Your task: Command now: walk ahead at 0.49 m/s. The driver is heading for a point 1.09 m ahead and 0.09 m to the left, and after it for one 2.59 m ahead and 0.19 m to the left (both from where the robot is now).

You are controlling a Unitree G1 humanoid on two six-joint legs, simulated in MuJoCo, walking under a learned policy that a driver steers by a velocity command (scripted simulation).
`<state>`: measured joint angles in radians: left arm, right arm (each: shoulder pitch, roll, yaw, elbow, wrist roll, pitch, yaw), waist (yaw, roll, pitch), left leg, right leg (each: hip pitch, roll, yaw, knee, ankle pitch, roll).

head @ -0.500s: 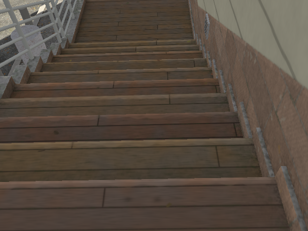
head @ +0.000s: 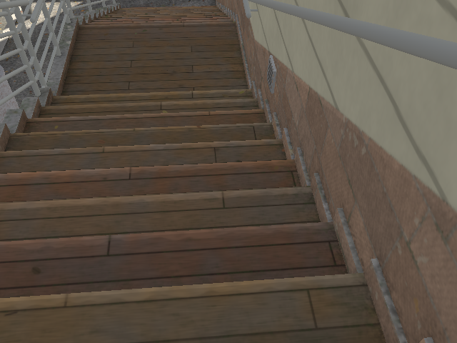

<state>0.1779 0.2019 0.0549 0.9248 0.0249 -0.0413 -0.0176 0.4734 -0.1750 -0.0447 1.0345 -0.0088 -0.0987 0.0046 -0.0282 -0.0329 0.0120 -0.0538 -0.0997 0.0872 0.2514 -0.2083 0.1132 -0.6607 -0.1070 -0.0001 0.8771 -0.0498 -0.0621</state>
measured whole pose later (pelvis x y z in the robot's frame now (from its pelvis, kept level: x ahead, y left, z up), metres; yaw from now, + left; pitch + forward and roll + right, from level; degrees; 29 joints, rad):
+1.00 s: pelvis +0.55 +0.05 -0.17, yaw +0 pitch +0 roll -1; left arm 0.46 0.24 0.06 1.00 -0.03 -0.06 0.07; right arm 0.12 -0.20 -0.05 0.88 -0.02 -0.05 0.03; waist 0.07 -0.04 0.04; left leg -0.39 -0.01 0.06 0.55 -0.19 0.06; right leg -0.37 0.04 0.07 1.83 -0.78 -0.09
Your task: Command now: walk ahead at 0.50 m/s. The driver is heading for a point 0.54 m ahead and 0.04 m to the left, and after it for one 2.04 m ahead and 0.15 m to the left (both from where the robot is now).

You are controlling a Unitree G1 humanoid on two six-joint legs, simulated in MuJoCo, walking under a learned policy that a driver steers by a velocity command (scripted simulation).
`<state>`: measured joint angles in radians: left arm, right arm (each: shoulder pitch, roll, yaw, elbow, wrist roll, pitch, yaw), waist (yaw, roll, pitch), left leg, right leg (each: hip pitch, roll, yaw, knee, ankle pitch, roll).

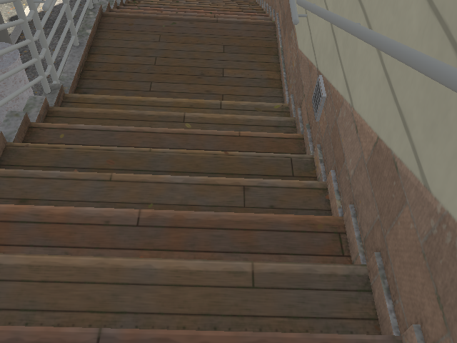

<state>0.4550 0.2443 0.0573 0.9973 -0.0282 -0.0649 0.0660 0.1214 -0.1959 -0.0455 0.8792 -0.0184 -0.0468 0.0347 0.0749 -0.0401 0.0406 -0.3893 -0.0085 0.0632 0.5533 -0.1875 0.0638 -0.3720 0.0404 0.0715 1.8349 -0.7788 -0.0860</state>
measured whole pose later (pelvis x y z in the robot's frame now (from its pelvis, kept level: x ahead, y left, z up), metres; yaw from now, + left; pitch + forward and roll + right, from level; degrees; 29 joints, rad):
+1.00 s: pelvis +0.34 -0.01 -0.15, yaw +13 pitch -1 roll +0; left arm 0.29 0.26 0.03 0.83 0.02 0.02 0.05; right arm 0.04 -0.20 -0.01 0.66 -0.01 0.11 0.01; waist 0.02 -0.01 -0.01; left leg -0.54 0.01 0.02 0.97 -0.34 0.00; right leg -0.32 -0.11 -0.25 0.62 -0.27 -0.03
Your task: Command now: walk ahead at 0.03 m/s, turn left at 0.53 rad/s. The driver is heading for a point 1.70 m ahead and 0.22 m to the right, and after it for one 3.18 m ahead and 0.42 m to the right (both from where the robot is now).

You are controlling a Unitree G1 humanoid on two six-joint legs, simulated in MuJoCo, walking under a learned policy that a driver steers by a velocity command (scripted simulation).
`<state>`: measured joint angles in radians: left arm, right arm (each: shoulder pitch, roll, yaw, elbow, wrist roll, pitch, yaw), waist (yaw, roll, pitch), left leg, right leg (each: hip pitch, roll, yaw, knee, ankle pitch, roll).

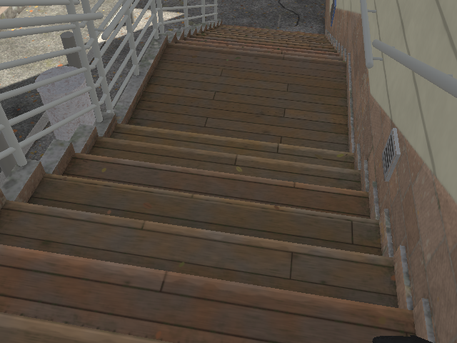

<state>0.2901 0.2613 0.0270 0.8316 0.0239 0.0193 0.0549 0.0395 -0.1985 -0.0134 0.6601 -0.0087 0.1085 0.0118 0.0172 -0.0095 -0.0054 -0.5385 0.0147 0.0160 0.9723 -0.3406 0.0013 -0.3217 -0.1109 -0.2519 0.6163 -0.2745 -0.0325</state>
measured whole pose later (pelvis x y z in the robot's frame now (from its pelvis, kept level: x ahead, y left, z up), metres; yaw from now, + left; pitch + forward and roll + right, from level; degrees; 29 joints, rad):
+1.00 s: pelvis +0.03 +0.08 +0.01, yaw -19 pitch +1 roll -2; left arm 0.20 0.30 0.07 0.65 0.02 0.06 0.01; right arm 0.22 -0.21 0.03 0.62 -0.02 0.01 -0.04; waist 0.00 -0.04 0.02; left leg -0.30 -0.06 -0.01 0.58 -0.29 0.08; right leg -0.46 0.15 0.22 0.90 -0.51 0.01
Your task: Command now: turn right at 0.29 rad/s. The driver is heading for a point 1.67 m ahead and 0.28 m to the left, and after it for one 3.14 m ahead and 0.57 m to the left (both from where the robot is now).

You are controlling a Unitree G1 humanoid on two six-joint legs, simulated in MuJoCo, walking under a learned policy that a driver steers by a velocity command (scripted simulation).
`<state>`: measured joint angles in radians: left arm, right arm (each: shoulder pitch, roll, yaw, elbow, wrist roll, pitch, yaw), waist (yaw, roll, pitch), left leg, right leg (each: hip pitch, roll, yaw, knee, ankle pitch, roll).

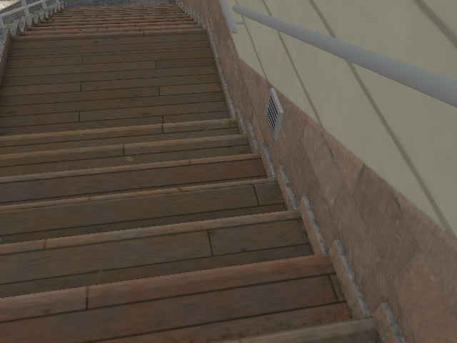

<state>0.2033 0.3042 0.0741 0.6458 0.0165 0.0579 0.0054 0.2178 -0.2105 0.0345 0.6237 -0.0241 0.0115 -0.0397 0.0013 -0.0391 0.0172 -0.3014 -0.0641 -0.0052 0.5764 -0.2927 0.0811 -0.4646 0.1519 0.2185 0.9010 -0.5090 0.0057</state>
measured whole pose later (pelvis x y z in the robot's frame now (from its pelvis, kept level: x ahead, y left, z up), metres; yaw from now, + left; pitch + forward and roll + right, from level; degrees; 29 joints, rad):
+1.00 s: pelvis +0.27 +0.15 -0.16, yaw +19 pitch +1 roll -2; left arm 0.50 0.23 0.04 1.00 -0.01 -0.04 0.05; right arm 0.07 -0.22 -0.04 0.85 -0.02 -0.03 0.04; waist 0.11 -0.01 0.08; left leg -0.44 0.00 0.04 0.63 -0.20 0.08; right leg -0.29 -0.07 0.06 1.73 -0.80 -0.04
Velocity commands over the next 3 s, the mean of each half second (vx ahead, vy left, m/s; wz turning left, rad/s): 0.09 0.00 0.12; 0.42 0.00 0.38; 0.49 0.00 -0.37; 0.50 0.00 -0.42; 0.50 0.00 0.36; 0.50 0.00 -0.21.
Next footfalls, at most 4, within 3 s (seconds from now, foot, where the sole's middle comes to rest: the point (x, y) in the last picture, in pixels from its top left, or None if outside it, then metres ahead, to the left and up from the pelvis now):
0.38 right None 0.06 -0.11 -0.77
0.92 left None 0.35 0.27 -0.92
1.54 right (175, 309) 0.71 0.16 -1.07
2.12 left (127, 251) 1.03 0.40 -1.22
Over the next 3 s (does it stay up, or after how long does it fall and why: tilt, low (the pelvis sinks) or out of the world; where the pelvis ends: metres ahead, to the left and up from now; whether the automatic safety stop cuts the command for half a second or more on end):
stays up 1.39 0.28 -0.61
